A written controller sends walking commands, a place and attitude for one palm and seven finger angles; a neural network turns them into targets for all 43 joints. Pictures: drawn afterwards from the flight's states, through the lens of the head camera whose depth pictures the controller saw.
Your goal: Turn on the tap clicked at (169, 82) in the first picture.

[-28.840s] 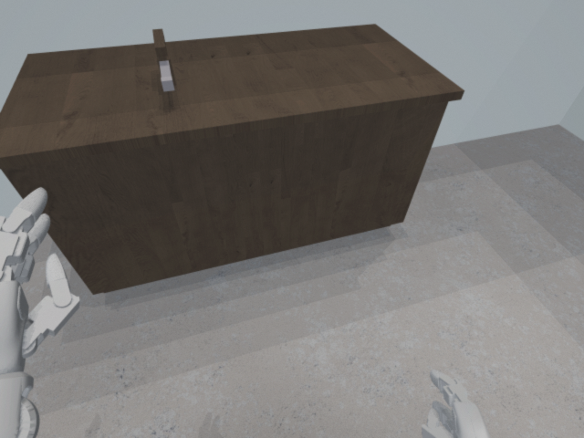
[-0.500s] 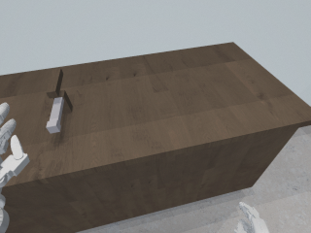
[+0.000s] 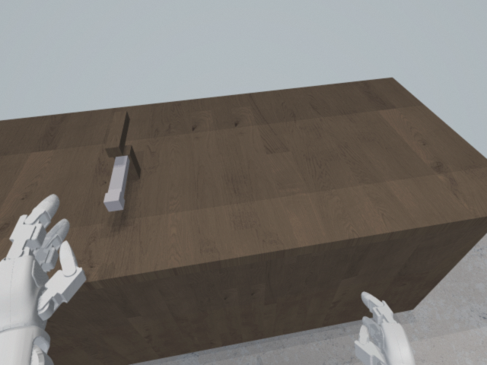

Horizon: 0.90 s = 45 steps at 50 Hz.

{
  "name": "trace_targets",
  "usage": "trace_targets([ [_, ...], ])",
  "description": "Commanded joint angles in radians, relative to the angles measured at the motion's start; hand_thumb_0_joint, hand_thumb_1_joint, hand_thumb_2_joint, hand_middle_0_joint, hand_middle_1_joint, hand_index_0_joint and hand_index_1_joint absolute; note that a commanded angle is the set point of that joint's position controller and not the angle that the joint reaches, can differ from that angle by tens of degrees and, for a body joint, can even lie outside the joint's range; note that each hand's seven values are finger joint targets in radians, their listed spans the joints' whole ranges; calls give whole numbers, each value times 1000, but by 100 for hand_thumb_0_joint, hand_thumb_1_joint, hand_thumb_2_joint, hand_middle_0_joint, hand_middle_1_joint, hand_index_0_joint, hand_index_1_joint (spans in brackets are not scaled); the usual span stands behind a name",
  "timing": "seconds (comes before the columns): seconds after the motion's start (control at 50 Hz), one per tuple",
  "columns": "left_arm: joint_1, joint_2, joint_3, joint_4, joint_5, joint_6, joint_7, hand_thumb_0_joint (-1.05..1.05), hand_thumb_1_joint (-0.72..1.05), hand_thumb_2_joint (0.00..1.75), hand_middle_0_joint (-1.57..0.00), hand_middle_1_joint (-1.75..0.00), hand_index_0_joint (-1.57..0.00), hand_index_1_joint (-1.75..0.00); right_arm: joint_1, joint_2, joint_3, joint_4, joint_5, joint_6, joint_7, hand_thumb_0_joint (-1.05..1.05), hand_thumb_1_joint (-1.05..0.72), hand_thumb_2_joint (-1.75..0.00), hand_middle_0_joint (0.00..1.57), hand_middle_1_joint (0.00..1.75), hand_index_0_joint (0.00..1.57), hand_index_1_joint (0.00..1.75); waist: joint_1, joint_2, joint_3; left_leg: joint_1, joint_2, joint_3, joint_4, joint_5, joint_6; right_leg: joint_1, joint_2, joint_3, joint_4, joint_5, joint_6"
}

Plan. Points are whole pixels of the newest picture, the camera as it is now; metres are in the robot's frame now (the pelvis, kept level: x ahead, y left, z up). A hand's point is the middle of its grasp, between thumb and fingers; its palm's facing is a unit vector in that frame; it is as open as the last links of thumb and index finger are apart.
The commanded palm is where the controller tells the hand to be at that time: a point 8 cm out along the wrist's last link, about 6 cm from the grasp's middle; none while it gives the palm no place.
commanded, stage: turn the palm inward beside the body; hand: left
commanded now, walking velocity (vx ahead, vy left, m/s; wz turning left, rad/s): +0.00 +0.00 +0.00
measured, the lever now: (114, 201) +0.37 +0.31 +0.05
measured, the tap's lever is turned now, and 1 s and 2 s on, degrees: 0 0 0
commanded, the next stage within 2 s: reach beside the lever's end, fingers flat in 0.86 s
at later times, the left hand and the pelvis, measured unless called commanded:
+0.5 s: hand (91, 299) +0.16 +0.21 +0.13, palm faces +0.49 -0.86 -0.13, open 7.4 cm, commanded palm +0.10 +0.25 +0.14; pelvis -0.02 -0.02 -0.01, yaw +1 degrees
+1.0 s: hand (109, 285) +0.18 +0.20 +0.13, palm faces +0.47 -0.87 -0.13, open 7.4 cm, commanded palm +0.13 +0.25 +0.14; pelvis +0.00 -0.03 +0.00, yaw +1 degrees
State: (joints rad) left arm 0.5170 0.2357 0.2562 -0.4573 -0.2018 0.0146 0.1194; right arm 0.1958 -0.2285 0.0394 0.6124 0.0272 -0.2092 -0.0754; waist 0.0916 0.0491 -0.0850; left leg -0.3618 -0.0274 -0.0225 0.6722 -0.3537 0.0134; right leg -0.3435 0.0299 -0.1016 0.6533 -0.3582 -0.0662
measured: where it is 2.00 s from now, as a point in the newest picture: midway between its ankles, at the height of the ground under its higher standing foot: outside the picture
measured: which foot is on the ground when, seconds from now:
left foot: down 0.00-1.00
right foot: down 0.00-1.00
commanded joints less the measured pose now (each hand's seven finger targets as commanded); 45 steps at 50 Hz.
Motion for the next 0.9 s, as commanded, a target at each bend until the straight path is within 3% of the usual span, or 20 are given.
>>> trace_targets([
  [0.0, -92, 151, 45, -259, 20, -94, 33, 0, 90, 90, -20, -30, -20, -30, -106, -116, -39, -154, -3, -64, -11, 0, -90, -90, 20, 30, 20, 30, -18, 3, -67, 64, 46, -56, -97, 265, -1, -7, -37, 35, -102, 182, 40],
  [0.02, -90, 152, 48, -256, 20, -97, 40, 0, 90, 90, -20, -30, -20, -30, -112, -115, -38, -154, -3, -66, -11, 0, -90, -90, 20, 30, 20, 30, -18, -11, -59, 56, 45, -57, -99, 234, 2, -7, -37, 36, -107, 156, 41],
  [0.04, -88, 166, 62, -256, 26, -96, 51, 0, 90, 90, -20, -30, -20, -30, -133, -111, -31, -150, 1, -65, -12, 0, -90, -90, 20, 30, 20, 30, -12, 26, -38, 45, 41, -58, -105, 190, 1, -16, -36, 40, -111, 118, 39],
  [0.06, -89, 141, 39, -244, 24, -92, 55, 0, 90, 90, -20, -30, -20, -30, -129, -107, -29, -154, 1, -63, -10, 0, -90, -90, 20, 30, 20, 30, -19, 12, -33, 32, 39, -58, -110, 138, 3, -26, -37, 38, -117, 77, 41],
  [0.14, -48, 139, 48, -216, 0, -51, 68, 0, 90, 90, -20, -30, -20, -30, -174, -108, -23, -153, 8, -55, -11, 0, -90, -90, 20, 30, 20, 30, -9, 2, 2, -7, 31, -55, -114, 29, 13, -16, -44, 56, -155, -15, 44],
  [0.16, -54, 116, 23, -231, -3, -46, 69, 0, 90, 90, -20, -30, -20, -30, -171, -105, -22, -160, 9, -53, -10, 0, -90, -90, 20, 30, 20, 30, -14, -8, -7, -9, 29, -54, -115, 16, 13, -13, -45, 56, -156, -27, 44],
  [0.26, -56, 114, 1, -276, -5, -34, 94, 0, 90, 90, -20, -30, -20, -30, -190, -103, -23, -165, 9, -59, -7, 0, -90, -90, 20, 30, 20, 30, -19, -5, 18, -36, 24, -51, -94, -64, 19, -30, -59, 86, -186, -130, 51],
  [0.34, -62, 152, 40, -286, -6, -48, 118, 0, 90, 90, -20, -30, -20, -30, -190, -106, -28, -153, 4, -69, -4, 0, -90, -90, 20, 30, 20, 30, -17, -27, 21, -52, 24, -50, -56, -51, 20, -39, -70, 118, -206, -168, 54],
  [0.36, -63, 119, 9, -283, -10, -49, 116, 0, 90, 90, -20, -30, -20, -30, -189, -102, -30, -155, 5, -70, -3, 0, -90, -90, 20, 30, 20, 30, -24, -32, 17, -55, 23, -48, -49, -48, 19, -39, -75, 124, -207, -174, 56],
  [0.44, -53, 128, 26, -265, -25, -29, 110, 0, 90, 90, -20, -30, -20, -30, -190, -105, -33, -145, 11, -76, -5, 0, -90, -90, 20, 30, 20, 30, -19, -14, 23, -51, 25, -46, -30, -14, 19, -30, -86, 144, -222, -153, 56],
  [0.46, -53, 108, 2, -271, -28, -22, 106, 0, 90, 90, -20, -30, -20, -30, -185, -105, -31, -150, 9, -75, -7, 0, -90, -90, 20, 30, 20, 30, -23, -10, 14, -51, 24, -47, -32, -1, 19, -25, -87, 142, -213, -129, 57],
  [0.5, -39, 114, 4, -276, -26, -12, 101, 0, 90, 90, -20, -30, -20, -30, -174, -110, -33, -154, 7, -76, -8, 0, -90, -90, 20, 30, 20, 30, -20, -23, -3, -45, 27, -51, -30, 58, 21, -9, -84, 133, -193, -43, 55],
  [0.54, -23, 139, 31, -291, -15, -8, 103, 0, 90, 90, -20, -30, -20, -30, -162, -112, -34, -152, 6, -77, -8, 0, -90, -90, 20, 30, 20, 30, -13, 6, -39, -21, 23, -44, -28, 118, 22, 12, -78, 119, -165, 69, 56],
  [0.62, 1, 118, 42, -272, -38, -18, 88, 0, 90, 90, -20, -30, -20, -30, -123, -114, -36, -156, 4, -77, -7, 0, -90, -90, 20, 30, 20, 30, -18, -86, -82, -13, 23, -40, -24, 204, 23, 55, -76, 104, -123, 289, 75],
  [0.68, -1, 107, 43, -255, -42, -25, 79, 0, 90, 90, -20, -30, -20, -30, -111, -113, -37, -154, 6, -77, -7, 0, -90, -90, 20, 30, 20, 30, -21, -86, -77, -3, 22, -35, -25, 225, 21, 59, -74, 97, -117, 337, 76],
  [0.76, -13, 98, 37, -266, -34, -34, 76, 0, 90, 90, -20, -30, -20, -30, -101, -110, -38, -153, 6, -77, -5, 0, -90, -90, 20, 30, 20, 30, -18, -31, -95, 14, 18, -26, -26, 263, 19, 77, -78, 96, -106, 402, 72],
  [0.88, -16, 106, 33, -251, -33, -26, 65, 0, 90, 90, -20, -30, -20, -30, -108, -112, -38, -158, 8, -78, -9, 0, -90, -90, 20, 30, 20, 30, -17, -59, -72, -2, 20, -31, -35, 224, 21, 78, -83, 115, -132, 357, 80],
])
